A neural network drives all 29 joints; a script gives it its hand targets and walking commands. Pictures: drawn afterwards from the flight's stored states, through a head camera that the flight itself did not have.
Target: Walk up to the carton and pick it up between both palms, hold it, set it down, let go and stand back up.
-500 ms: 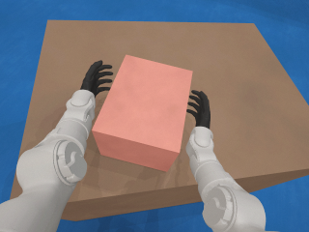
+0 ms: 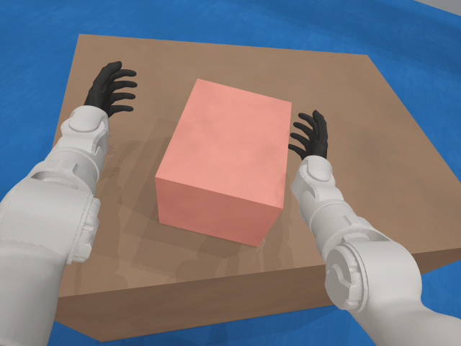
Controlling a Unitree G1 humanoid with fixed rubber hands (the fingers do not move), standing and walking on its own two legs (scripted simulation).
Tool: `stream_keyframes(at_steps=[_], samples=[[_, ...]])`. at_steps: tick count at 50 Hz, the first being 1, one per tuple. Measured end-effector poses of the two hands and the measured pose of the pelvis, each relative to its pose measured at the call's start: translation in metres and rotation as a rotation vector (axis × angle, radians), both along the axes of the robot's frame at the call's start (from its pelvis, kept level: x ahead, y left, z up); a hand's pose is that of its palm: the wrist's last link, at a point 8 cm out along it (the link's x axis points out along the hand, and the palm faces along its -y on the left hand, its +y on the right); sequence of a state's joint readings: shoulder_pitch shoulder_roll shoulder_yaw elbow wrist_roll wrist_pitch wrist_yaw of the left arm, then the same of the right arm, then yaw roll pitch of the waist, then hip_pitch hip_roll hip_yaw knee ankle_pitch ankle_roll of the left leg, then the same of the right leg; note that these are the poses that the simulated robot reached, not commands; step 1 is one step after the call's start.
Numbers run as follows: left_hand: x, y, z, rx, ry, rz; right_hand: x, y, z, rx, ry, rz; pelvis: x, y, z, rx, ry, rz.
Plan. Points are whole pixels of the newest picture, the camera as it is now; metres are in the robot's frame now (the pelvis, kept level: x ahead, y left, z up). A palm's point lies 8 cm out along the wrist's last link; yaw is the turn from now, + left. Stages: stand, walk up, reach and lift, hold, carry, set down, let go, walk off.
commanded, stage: set down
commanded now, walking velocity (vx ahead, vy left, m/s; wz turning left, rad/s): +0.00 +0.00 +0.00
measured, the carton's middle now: (227, 161) +0.48 -0.02 +0.02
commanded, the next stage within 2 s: none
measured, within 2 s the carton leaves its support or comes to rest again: neither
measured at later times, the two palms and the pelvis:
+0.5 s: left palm (107, 81) +0.49 +0.18 +0.17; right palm (344, 133) +0.42 -0.18 +0.17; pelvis -0.02 -0.01 +0.02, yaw +2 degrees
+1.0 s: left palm (111, 110) +0.46 +0.18 +0.14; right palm (333, 160) +0.40 -0.17 +0.13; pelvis +0.00 -0.04 +0.03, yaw +1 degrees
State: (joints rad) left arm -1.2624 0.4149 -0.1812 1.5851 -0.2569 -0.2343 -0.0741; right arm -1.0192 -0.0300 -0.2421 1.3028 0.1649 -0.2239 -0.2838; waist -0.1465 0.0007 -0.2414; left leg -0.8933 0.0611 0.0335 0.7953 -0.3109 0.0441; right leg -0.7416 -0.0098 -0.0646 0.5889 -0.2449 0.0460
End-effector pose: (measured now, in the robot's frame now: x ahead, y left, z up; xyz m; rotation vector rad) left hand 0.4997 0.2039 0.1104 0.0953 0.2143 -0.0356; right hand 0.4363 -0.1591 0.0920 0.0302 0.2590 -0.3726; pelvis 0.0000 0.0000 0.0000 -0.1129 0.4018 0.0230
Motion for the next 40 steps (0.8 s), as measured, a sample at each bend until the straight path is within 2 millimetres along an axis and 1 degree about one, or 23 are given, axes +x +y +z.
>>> stream_keyframes(at_steps=[4,9,12,15,22,26,31,34,36,38,40], samples=[[-0.007,-0.001,0.018,0.010,0.026,-0.007,-0.002,0.000,0.021,0.001,0.006,0.009,-0.004,0.006,0.003,0.008,-0.037,0.013],[-0.013,-0.006,0.028,0.004,0.037,-0.008,-0.007,-0.003,0.045,-0.010,0.002,0.023,-0.011,0.009,0.007,0.021,-0.064,0.018],[-0.015,-0.011,0.032,0.010,0.047,-0.011,-0.010,-0.008,0.052,0.002,0.023,0.015,-0.015,0.008,0.009,0.023,-0.064,0.019],[-0.015,-0.015,0.035,0.006,0.048,-0.011,-0.013,-0.013,0.056,0.007,0.046,0.014,-0.020,0.006,0.010,0.028,-0.060,0.020],[-0.012,-0.023,0.054,-0.021,0.013,0.009,-0.013,-0.018,0.069,-0.003,0.034,0.032,-0.025,-0.005,0.014,0.040,-0.040,0.019],[-0.013,-0.025,0.067,-0.014,0.018,0.025,-0.012,-0.017,0.075,0.006,0.043,0.046,-0.024,-0.012,0.017,0.046,-0.049,0.019],[-0.015,-0.025,0.076,-0.012,0.056,0.055,-0.010,-0.017,0.083,0.013,0.037,0.051,-0.019,-0.021,0.022,0.059,-0.074,0.016],[-0.016,-0.026,0.080,-0.018,0.060,0.059,-0.008,-0.018,0.089,0.007,0.019,0.051,-0.014,-0.026,0.025,0.065,-0.091,0.013],[-0.016,-0.029,0.080,-0.021,0.065,0.048,-0.009,-0.019,0.089,-0.002,0.019,0.049,-0.011,-0.029,0.028,0.069,-0.113,0.013],[-0.017,-0.032,0.077,-0.019,0.073,0.030,-0.012,-0.020,0.085,-0.005,0.029,0.044,-0.008,-0.032,0.030,0.072,-0.136,0.014],[-0.019,-0.034,0.071,-0.017,0.087,0.017,-0.016,-0.021,0.077,0.002,0.051,0.039,-0.006,-0.034,0.032,0.075,-0.161,0.015]])
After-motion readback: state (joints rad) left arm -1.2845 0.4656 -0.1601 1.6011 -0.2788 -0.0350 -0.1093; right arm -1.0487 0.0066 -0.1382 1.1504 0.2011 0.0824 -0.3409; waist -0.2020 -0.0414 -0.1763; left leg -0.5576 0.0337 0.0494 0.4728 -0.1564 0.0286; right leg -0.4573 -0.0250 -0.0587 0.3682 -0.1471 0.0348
